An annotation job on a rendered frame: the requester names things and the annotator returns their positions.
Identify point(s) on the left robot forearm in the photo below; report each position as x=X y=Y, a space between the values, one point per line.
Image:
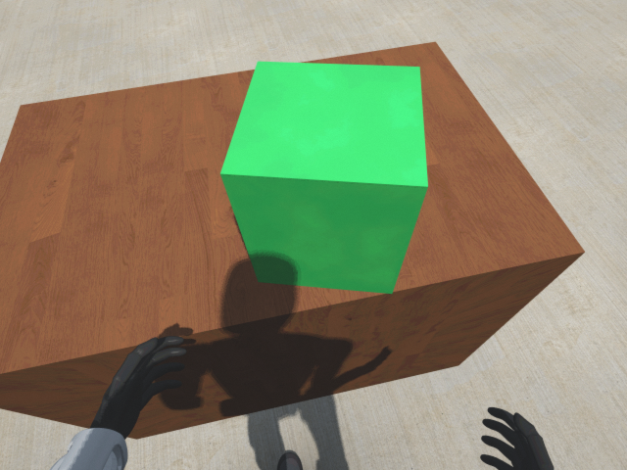
x=94 y=449

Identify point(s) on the right robot hand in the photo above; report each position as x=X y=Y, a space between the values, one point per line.
x=529 y=451

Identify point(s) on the left robot hand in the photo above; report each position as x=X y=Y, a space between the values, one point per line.
x=132 y=386

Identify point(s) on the carton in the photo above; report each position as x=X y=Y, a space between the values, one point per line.
x=326 y=173

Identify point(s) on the pedestal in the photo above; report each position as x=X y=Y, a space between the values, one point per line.
x=116 y=228

